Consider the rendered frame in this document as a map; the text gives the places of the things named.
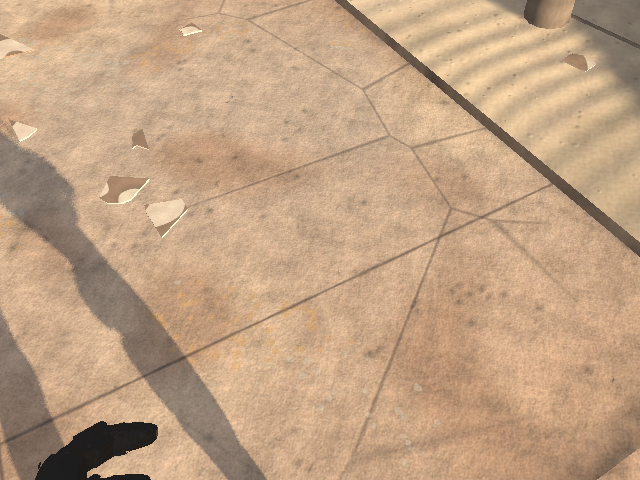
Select robot left hand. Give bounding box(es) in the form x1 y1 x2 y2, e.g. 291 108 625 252
35 421 158 480

